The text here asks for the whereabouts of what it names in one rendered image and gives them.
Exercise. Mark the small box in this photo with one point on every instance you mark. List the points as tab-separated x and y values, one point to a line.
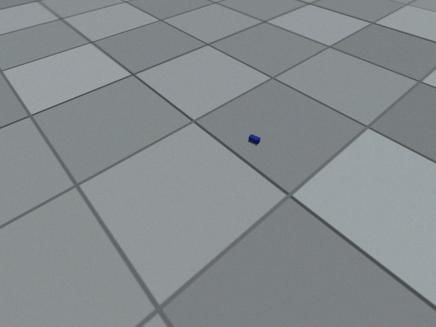
254	139

